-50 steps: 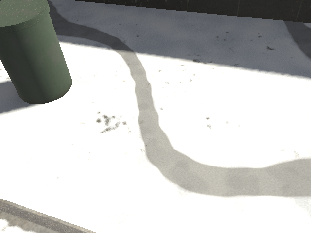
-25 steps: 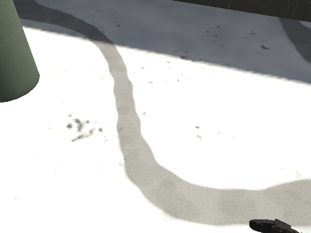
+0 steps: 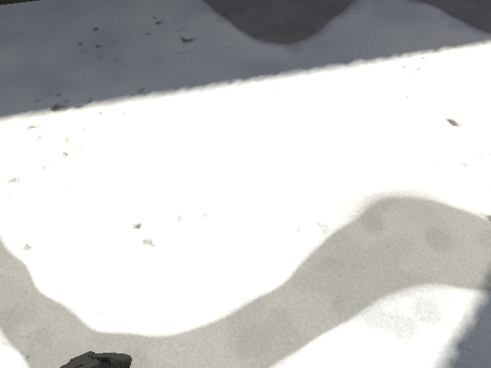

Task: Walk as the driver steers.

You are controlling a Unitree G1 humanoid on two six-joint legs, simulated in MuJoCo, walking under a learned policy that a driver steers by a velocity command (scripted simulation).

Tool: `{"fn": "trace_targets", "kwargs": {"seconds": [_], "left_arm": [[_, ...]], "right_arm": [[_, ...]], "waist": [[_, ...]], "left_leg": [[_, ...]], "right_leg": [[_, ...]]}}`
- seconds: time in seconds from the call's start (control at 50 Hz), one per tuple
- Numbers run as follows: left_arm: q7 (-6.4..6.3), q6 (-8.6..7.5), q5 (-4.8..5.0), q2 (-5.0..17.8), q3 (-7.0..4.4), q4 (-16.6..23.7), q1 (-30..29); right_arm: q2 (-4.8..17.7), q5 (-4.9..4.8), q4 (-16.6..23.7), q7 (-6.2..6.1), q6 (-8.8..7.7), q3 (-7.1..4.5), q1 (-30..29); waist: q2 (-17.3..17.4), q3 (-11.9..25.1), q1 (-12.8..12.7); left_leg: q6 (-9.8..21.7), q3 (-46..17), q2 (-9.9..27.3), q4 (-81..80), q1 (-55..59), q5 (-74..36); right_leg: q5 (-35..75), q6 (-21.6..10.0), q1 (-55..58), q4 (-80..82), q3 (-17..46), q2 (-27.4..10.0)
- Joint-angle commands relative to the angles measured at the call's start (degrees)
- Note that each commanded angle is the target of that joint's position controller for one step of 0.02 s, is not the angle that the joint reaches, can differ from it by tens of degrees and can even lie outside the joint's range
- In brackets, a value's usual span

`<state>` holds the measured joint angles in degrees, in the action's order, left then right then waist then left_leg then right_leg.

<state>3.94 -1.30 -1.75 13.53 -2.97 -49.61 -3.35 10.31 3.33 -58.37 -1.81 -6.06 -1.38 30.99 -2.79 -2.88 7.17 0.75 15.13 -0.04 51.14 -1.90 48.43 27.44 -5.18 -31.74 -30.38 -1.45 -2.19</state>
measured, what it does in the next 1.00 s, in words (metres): goes down: right foot 0.17 m lower, then left foot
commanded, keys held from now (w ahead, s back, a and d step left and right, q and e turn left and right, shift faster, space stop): w+e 0.14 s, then w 0.10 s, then w+q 0.76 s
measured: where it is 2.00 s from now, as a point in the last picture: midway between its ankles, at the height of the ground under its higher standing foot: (170, 216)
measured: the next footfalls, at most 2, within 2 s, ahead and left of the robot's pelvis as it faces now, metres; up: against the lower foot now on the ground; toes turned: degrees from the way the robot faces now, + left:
right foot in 0.08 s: +0.22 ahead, -0.08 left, -0.17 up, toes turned -9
left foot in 0.52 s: +0.46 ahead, +0.08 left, -0.17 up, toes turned -3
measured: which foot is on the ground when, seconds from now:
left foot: down 0.00-0.08, up 0.10-0.50, down 0.52-1.00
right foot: up 0.00-0.06, down 0.08-0.54, up 0.56-1.00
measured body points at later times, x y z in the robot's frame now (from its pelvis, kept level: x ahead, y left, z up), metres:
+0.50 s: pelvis +0.31 +0.00 -0.09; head +0.33 +0.02 +0.36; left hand +0.31 +0.26 -0.25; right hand +0.43 -0.25 -0.20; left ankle +0.42 +0.09 -0.81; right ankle +0.18 -0.08 -0.82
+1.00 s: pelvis +0.57 +0.01 -0.08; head +0.60 +0.03 +0.37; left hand +0.76 +0.27 -0.18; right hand +0.54 -0.26 -0.21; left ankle +0.42 +0.08 -0.82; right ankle +0.73 -0.09 -0.79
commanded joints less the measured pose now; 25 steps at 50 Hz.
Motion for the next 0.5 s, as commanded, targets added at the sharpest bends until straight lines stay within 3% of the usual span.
{"fn": "trace_targets", "kwargs": {"seconds": [0.02,0.04,0.06,0.08,0.1,0.12,0.14,0.16,0.18,0.2,0.22,0.24,0.26,0.28,0.3,0.34,0.4,0.44,0.48,0.5], "left_arm": [[0.15,-0.78,-0.50,-0.5,1.21,2.9,-5.8],[-0.20,-0.60,-0.65,1.3,0.65,0.5,1.4],[-0.71,-0.36,-0.19,3.7,-0.56,-3.4,11.9],[-1.09,-0.68,-1.88,6.5,-1.65,-7.2,22.3],[-1.34,-0.63,-2.54,12.2,-3.36,-8.2,25.8],[-1.77,-0.57,0.26,13.8,-3.98,-7.2,31.0],[-3.22,0.21,0.99,12.5,-3.50,-6.0,32.6],[-4.51,0.90,-0.17,11.4,-2.97,-5.5,30.9],[-5.68,1.11,-0.35,10.0,-2.85,-5.1,27.8],[-5.73,0.00,0.67,5.9,-1.39,-3.0,21.2],[-5.59,-0.96,1.08,5.4,-0.79,-2.1,14.9],[-5.25,-1.92,0.92,7.0,-1.30,-2.1,13.6],[-5.02,-2.77,0.56,7.0,-1.24,-2.3,13.9],[-4.63,-3.41,0.82,6.3,-1.17,-2.8,14.5],[-4.16,-3.86,1.18,5.4,-1.00,-3.3,15.5],[-3.35,-4.18,1.66,4.9,-1.07,-4.3,18.7],[-3.18,-3.66,1.08,5.9,-1.24,-5.9,23.5],[-3.78,-3.33,0.47,6.4,-1.22,-6.7,25.6],[-4.34,-3.14,0.04,7.2,-1.20,-6.9,25.3],[-4.39,-3.20,0.09,7.1,-1.06,-6.8,24.7]], "right_arm": [[4.8,-0.06,-1.8,-0.82,1.90,-0.25,7.1],[6.2,0.15,-1.8,-0.90,2.46,-0.43,6.4],[7.5,0.19,-2.2,-0.73,2.66,-0.94,5.3],[7.8,-0.94,-1.6,-0.11,2.44,-0.95,3.5],[5.2,-2.71,-1.4,0.11,2.78,-1.68,6.8],[7.6,-4.32,3.9,-0.52,2.67,-1.41,3.0],[9.6,-3.92,7.4,-0.55,2.23,-1.85,-4.1],[7.5,-2.87,9.0,0.37,1.67,-0.93,-7.1],[6.9,-1.32,8.5,0.72,1.86,-1.15,-8.4],[8.8,0.15,7.9,1.21,2.14,-1.90,-7.7],[5.6,0.06,8.0,1.66,3.30,-1.45,-9.0],[3.5,0.68,8.1,1.88,3.96,-1.03,-9.0],[2.4,0.40,7.1,2.19,4.29,-0.82,-7.9],[2.0,-0.68,6.9,2.33,4.00,-0.72,-6.8],[2.0,-1.55,7.0,2.35,3.55,-0.70,-7.9],[3.0,-2.23,8.1,2.45,2.73,-0.93,-14.1],[4.1,-2.37,10.7,3.13,3.32,-1.60,-22.7],[4.7,-2.20,12.3,3.61,3.49,-2.02,-26.1],[4.7,-1.88,11.9,3.62,3.29,-2.37,-23.8],[4.8,-1.56,10.0,3.52,2.88,-2.84,-18.2]], "waist": [[3.1,-9.7,1.1],[2.9,-6.2,-2.4],[2.6,0.4,-7.2],[-1.5,3.9,-13.0],[-10.5,8.8,-11.2],[-7.4,23.1,-15.3],[-2.5,25.8,-17.2],[-1.1,20.2,-15.4],[0.6,14.7,-12.7],[7.6,9.7,-8.6],[8.5,2.5,-4.1],[6.3,1.0,-2.8],[4.3,3.0,-2.6],[1.5,4.1,-2.1],[-0.4,4.5,-2.5],[-1.6,3.4,-5.2],[0.4,-0.1,-8.2],[0.9,-2.7,-9.0],[0.8,-2.6,-7.1],[1.4,-0.4,-4.3]], "left_leg": [[6.5,-11.4,12.9,-3.2,-2.7,-45.2],[7.0,-11.6,13.6,5.0,-2.7,-52.4],[7.5,-11.8,13.4,16.6,-4.9,-57.1],[6.2,-7.0,9.0,33.2,-12.5,-50.2],[2.6,-4.3,2.0,59.0,-40.5,0.8],[2.0,-11.7,3.8,66.2,-52.9,-0.7],[0.8,-13.8,4.8,63.1,-58.0,-4.9],[1.5,-15.4,5.0,55.9,-63.3,-11.3],[1.3,-14.6,5.6,53.2,-62.0,-14.3],[1.0,-17.3,8.1,39.1,-54.6,-25.6],[-1.5,-17.1,8.6,23.8,-42.1,-29.5],[-2.5,-16.6,8.2,17.0,-32.9,-31.4],[-2.8,-16.0,7.7,13.1,-29.0,-33.5],[-2.5,-16.0,7.9,8.0,-26.2,-37.6],[-1.6,-16.2,8.0,2.2,-23.7,-41.8],[0.1,-15.1,7.0,-5.9,-21.4,-48.7],[2.1,-14.1,5.2,-10.3,-24.3,-45.4],[3.6,-13.8,4.2,-13.0,-26.3,-40.8],[5.3,-12.1,1.6,-16.8,-22.0,-36.0],[6.4,-10.7,-0.9,-20.2,-14.6,-35.6]], "right_leg": [[-3.0,-1.4,0.3,7.9,-4.4,0.0],[-6.6,-2.7,7.8,9.2,-3.9,-0.2],[-8.1,-3.7,20.7,9.8,-2.8,0.0],[-3.6,-4.4,34.3,12.1,-7.5,2.9],[25.5,-10.4,60.9,-8.0,4.6,-8.4],[35.2,-18.0,74.9,-15.4,18.3,-19.4],[18.8,-19.3,73.5,-8.1,22.8,-19.8],[-13.9,-19.0,66.5,2.0,27.4,-20.2],[-30.6,-18.9,54.5,8.4,31.4,-20.6],[-31.0,-16.0,40.8,10.2,27.4,-18.9],[-22.9,-14.6,20.8,14.9,21.7,-14.9],[-17.3,-14.0,11.9,15.3,18.6,-11.6],[-11.7,-13.6,11.2,14.9,15.6,-9.9],[-7.7,-12.7,11.2,14.5,12.6,-8.6],[-7.5,-11.6,11.4,14.5,10.4,-8.0],[-12.0,-9.1,14.3,15.7,7.8,-6.4],[-21.9,-7.8,20.7,17.4,8.9,-8.9],[-26.1,-7.3,25.0,17.6,9.1,-11.0],[-19.6,-5.9,27.6,13.4,6.6,-11.5],[-11.9,-4.6,27.2,6.1,3.5,-9.5]]}}
Over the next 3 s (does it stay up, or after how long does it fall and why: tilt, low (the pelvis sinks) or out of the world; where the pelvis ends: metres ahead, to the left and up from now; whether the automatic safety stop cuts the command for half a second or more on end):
stays up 1.43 0.23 -0.08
